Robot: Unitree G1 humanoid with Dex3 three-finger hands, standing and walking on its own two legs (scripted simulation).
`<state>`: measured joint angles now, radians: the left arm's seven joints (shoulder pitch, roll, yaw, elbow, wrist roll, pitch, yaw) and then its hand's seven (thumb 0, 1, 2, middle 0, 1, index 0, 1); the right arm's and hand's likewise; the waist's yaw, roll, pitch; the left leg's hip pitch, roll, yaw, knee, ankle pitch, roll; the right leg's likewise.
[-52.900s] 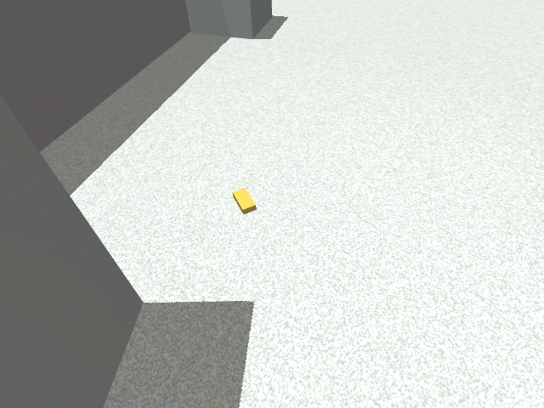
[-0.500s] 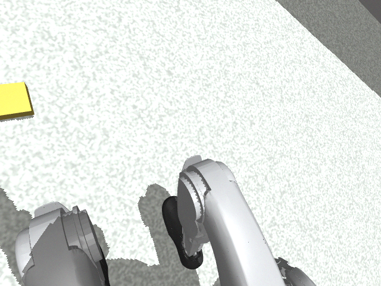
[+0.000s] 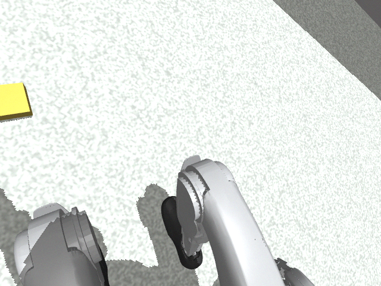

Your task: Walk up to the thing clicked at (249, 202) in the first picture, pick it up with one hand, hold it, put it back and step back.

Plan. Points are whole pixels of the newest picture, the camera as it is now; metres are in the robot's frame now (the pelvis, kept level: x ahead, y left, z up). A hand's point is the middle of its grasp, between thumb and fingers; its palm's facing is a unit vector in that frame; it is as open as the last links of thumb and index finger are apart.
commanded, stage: rise first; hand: left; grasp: from above
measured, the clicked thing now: out of the picture +0.55 +0.29 -0.31
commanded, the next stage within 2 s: approach in 0.82 s
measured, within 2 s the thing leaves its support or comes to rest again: neither
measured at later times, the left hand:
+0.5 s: hand out of the picture +0.51 +0.32 -0.19, palm faces -0.47 -0.05 -0.88, open 13.3 cm
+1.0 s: hand out of the picture +0.51 +0.32 -0.19, palm faces -0.46 -0.05 -0.88, open 13.4 cm
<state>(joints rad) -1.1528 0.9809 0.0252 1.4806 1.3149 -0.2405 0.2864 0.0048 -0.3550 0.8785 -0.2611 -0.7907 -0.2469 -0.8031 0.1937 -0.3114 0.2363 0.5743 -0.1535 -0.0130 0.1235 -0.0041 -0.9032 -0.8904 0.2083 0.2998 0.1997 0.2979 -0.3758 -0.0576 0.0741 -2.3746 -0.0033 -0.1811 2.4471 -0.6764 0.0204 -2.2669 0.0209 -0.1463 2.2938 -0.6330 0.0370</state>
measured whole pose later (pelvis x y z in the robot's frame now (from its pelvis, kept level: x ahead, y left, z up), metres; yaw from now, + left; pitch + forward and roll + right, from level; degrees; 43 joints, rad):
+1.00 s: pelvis +0.00 +0.00 +0.00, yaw +0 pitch +34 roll -13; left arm -1.17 0.99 0.02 1.46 1.31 -0.25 0.27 0.00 -0.39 0.90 -0.24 -0.81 -0.23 -0.82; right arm 0.19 -0.32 0.24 0.57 -0.16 -0.01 0.12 0.00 -0.90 -0.89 0.21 0.30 0.20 0.30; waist -0.37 -0.06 0.08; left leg -2.38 -0.01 -0.19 2.45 -0.67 0.02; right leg -2.27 0.02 -0.15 2.29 -0.63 0.04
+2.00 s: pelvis +0.00 +0.00 +0.00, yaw -1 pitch +33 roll -14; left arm -1.24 1.00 -0.04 1.50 1.29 -0.20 0.24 0.00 -0.23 0.79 -0.34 -0.80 -0.35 -0.79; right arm 0.18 -0.34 0.28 0.53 -0.17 0.01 0.10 -0.01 -0.91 -0.89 0.21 0.30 0.20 0.30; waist -0.41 -0.08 0.12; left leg -2.38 -0.01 -0.20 2.45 -0.67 0.01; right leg -2.27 0.02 -0.16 2.29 -0.62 0.03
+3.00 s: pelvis +0.00 +0.00 -0.01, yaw -4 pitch +32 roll -16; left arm -1.23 1.12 0.00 1.63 1.31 -0.24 0.43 0.00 -0.17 0.70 -0.39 -0.68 -0.38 -0.69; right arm 0.13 -0.36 0.38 0.55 -0.22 -0.09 0.11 -0.01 -0.91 -0.90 0.21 0.30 0.20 0.30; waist -0.47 -0.15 0.21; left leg -2.37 0.01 -0.24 2.50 -0.72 0.01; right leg -2.25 0.05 -0.20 2.30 -0.63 0.05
